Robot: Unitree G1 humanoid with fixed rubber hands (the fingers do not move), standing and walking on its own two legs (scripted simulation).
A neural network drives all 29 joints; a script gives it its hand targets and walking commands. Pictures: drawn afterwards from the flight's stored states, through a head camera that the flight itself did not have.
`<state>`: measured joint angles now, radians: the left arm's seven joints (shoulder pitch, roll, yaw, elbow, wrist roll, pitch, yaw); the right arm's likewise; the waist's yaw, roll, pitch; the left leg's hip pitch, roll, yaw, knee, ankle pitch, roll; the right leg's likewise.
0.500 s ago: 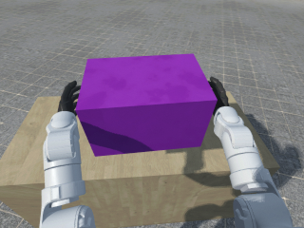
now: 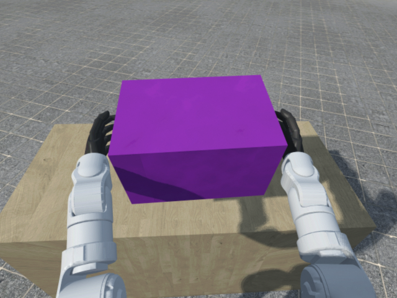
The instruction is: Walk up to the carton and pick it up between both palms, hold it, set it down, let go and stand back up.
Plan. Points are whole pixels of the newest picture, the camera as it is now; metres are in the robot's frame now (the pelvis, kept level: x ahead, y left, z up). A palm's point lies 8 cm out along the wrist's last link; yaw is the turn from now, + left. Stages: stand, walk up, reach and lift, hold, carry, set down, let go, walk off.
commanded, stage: set down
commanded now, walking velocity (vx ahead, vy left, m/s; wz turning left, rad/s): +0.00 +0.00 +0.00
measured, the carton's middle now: (195, 139) +0.40 -0.01 +0.13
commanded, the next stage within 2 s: none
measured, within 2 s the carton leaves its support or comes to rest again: neither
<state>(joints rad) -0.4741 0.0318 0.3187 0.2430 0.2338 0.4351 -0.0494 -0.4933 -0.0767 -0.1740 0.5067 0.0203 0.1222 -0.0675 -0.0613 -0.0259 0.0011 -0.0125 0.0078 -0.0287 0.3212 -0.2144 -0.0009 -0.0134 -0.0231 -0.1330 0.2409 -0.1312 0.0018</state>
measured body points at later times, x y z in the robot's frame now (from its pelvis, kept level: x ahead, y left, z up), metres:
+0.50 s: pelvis +0.01 +0.00 +0.00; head -0.01 +0.02 +0.45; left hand +0.39 +0.18 +0.11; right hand +0.38 -0.21 +0.12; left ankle -0.02 +0.12 -0.75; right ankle +0.01 -0.12 -0.75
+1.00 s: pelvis +0.01 +0.00 +0.00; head +0.02 +0.01 +0.45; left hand +0.42 +0.17 +0.08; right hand +0.39 -0.22 +0.09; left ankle -0.02 +0.12 -0.75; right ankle +0.01 -0.12 -0.75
